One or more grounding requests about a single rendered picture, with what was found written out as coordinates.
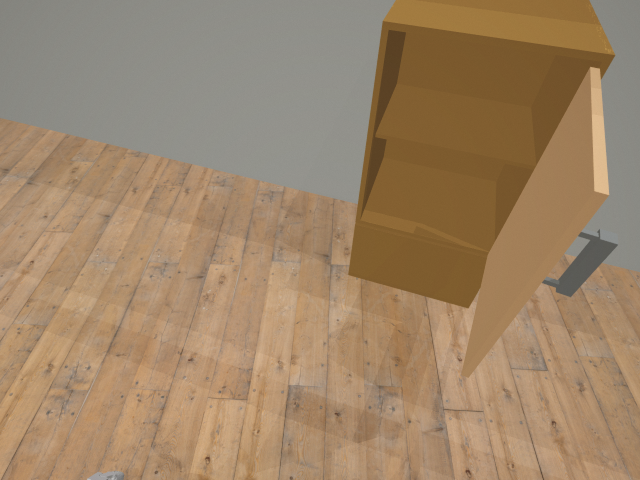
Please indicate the handle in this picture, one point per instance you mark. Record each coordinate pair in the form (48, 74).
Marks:
(601, 244)

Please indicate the cupboard door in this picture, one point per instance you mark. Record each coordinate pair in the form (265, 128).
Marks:
(567, 187)

